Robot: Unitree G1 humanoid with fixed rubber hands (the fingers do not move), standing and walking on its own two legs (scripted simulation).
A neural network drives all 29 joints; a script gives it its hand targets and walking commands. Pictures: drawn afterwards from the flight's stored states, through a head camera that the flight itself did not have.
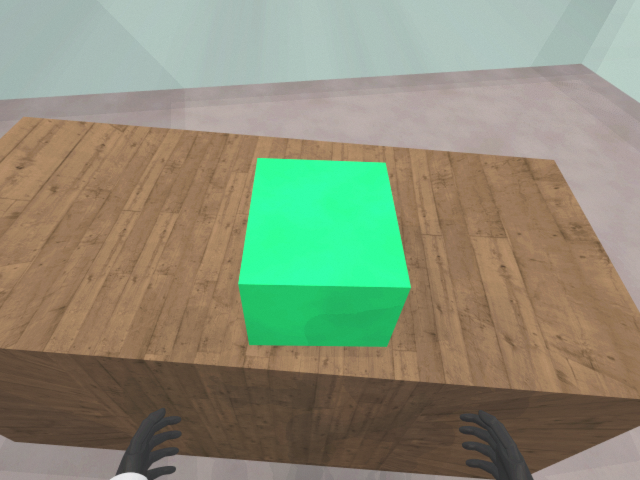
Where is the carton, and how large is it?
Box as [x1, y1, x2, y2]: [238, 158, 410, 346]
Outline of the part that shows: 257,158 238,282 249,344 386,346 410,288 385,163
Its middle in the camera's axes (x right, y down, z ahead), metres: +0.00 +0.01 +0.67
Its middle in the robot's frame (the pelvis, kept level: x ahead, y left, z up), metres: +0.49 +0.03 -0.04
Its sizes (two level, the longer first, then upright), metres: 0.275 0.232 0.176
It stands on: a pedestal, 0.65 m high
